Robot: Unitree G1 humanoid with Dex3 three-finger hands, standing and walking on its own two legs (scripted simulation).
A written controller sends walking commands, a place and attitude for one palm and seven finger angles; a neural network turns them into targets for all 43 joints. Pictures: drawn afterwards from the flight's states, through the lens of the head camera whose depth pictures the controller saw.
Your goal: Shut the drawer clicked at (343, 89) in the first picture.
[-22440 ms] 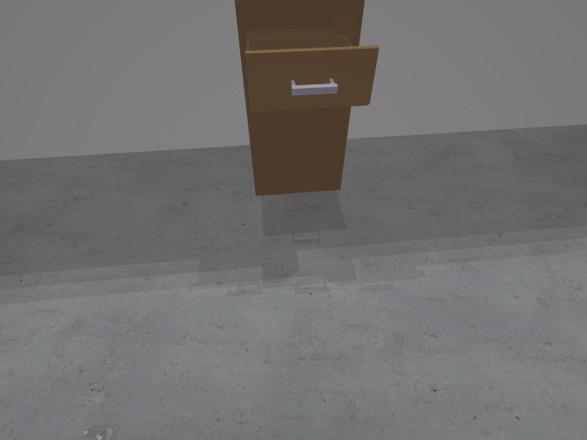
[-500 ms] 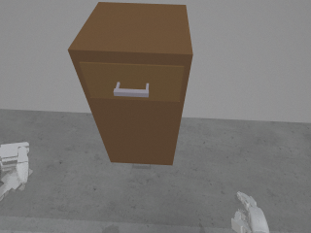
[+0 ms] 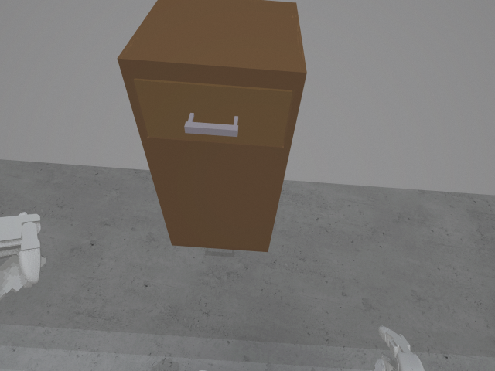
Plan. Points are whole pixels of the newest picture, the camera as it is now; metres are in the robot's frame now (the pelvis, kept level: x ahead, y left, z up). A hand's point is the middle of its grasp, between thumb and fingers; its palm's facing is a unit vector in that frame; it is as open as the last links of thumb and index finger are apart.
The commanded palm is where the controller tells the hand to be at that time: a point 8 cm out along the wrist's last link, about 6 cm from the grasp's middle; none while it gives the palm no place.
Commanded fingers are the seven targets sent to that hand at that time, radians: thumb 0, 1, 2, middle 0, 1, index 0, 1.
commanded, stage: step back with the hand held close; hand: left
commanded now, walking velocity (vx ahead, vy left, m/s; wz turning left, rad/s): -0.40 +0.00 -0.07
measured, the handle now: (212, 123) +0.69 +0.10 -0.02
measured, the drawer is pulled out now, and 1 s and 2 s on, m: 0.00 0.00 0.00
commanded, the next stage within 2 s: stop stepping back and stand still in 0.46 s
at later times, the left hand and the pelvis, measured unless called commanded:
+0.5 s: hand out of the picture +0.12 +0.27 +0.17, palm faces +0.36 -0.83 -0.42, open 3.2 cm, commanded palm +0.05 +0.30 +0.18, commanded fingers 0.00 0.90 0.90 -1.40 -1.60 -1.40 -1.60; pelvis -0.09 +0.02 +0.01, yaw -1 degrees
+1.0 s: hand out of the picture +0.03 +0.27 +0.17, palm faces +0.37 -0.86 -0.34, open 3.2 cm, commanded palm -0.02 +0.30 +0.18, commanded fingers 0.00 0.90 0.90 -1.40 -1.60 -1.40 -1.60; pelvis -0.17 +0.03 -0.01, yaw -5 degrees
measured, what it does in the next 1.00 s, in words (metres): walks backwards: right foot, then left foot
